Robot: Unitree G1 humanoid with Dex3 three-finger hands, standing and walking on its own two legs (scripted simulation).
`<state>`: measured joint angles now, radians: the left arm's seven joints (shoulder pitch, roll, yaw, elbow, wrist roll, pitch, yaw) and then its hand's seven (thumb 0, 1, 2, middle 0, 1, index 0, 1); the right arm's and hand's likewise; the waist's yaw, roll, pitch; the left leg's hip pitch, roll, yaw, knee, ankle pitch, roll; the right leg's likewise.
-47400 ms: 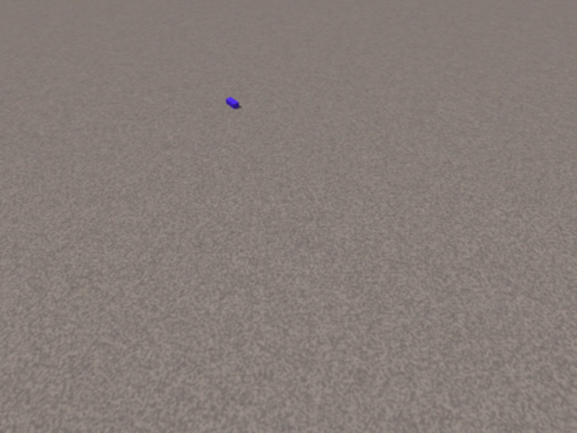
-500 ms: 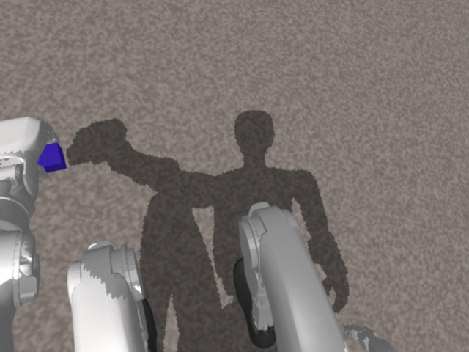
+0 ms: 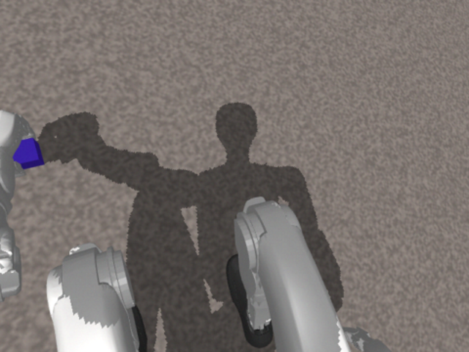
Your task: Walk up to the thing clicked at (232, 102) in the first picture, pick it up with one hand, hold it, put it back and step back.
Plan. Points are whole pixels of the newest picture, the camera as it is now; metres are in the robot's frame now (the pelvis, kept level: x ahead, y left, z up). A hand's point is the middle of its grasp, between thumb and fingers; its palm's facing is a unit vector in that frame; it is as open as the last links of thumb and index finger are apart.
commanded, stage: lower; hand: left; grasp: from above
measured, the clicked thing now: (8, 158) +0.50 +0.28 -0.20
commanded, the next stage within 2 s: rest in 0.28 s
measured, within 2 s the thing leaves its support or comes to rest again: rests again in 1.30 s
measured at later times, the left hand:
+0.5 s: hand (20, 166) +0.48 +0.27 -0.22, palm faces -0.45 -0.08 -0.89, open 6.9 cm
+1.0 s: hand (31, 169) +0.49 +0.26 -0.26, palm faces -0.46 -0.11 -0.88, open 6.9 cm
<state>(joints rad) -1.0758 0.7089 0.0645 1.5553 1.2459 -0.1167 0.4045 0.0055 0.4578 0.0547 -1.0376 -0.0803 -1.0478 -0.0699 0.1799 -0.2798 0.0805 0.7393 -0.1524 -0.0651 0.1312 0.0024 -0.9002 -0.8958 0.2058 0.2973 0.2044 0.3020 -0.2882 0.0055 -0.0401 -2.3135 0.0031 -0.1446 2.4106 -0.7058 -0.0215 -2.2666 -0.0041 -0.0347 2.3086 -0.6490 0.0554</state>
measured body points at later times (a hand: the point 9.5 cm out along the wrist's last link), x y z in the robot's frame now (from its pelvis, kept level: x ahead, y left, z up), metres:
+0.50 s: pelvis +0.00 +0.00 -0.02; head +0.26 +0.07 +0.34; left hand +0.50 +0.27 -0.17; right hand +0.02 -0.27 -0.11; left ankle +0.07 +0.13 -0.30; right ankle +0.11 -0.13 -0.30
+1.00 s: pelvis +0.01 +0.01 -0.03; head +0.29 +0.09 +0.31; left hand +0.51 +0.27 -0.21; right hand +0.02 -0.26 -0.10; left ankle +0.07 +0.13 -0.30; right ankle +0.11 -0.13 -0.30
